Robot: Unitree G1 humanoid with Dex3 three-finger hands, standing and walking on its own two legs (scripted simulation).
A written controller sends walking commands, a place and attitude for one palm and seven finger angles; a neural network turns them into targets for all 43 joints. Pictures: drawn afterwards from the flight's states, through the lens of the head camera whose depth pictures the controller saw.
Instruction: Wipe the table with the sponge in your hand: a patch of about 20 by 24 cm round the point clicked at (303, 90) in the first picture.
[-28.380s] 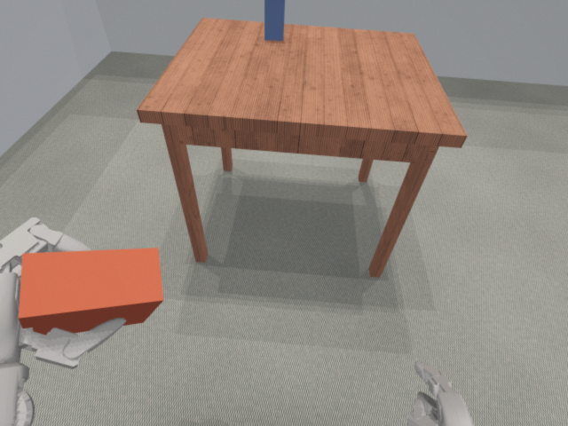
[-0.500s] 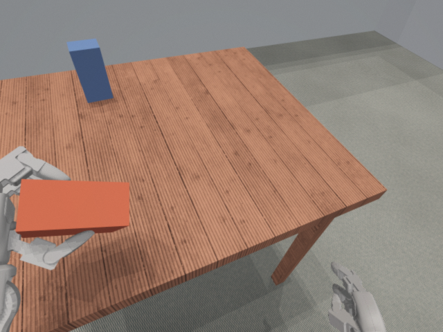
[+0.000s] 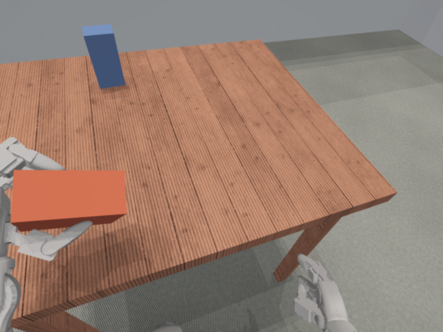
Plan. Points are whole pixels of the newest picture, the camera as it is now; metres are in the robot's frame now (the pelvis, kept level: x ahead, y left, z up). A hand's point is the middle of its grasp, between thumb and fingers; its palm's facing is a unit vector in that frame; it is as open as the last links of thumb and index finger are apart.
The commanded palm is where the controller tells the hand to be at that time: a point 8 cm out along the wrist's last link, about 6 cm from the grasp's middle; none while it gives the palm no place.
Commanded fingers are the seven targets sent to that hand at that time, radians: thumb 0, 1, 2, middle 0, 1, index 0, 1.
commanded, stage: shuffle to correct the standing spot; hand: left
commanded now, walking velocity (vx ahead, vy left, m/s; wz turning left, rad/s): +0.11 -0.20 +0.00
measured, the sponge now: (87, 200) +0.25 +0.22 +0.15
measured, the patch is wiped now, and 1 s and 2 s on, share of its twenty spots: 0.00 0.00 0.00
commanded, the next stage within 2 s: none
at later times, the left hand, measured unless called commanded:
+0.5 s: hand (101, 184) +0.26 +0.20 +0.17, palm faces +0.33 -0.86 -0.38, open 10.0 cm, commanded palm +0.19 +0.24 +0.19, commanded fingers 0.00 0.10 1.30 -1.20 -1.60 -1.20 -1.60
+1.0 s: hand (97, 188) +0.26 +0.21 +0.16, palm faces +0.33 -0.88 -0.34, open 10.0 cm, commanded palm +0.19 +0.25 +0.19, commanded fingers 0.00 0.10 1.30 -1.20 -1.60 -1.20 -1.60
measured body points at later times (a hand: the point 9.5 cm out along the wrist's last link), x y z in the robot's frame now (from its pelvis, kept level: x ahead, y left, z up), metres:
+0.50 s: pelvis +0.04 -0.04 +0.00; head +0.06 -0.02 +0.44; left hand +0.24 +0.25 +0.19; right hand +0.20 -0.28 -0.08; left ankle +0.06 +0.16 -0.72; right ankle +0.03 -0.16 -0.73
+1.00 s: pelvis +0.04 -0.03 +0.00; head +0.07 -0.01 +0.45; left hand +0.23 +0.25 +0.18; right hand +0.23 -0.25 -0.07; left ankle +0.04 +0.13 -0.73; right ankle +0.04 -0.16 -0.73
